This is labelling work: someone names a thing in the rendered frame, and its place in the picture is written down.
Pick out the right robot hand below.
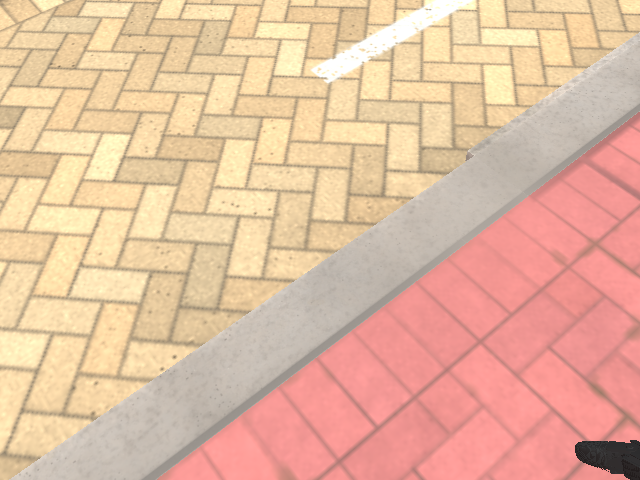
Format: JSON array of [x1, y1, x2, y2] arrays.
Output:
[[575, 440, 640, 480]]

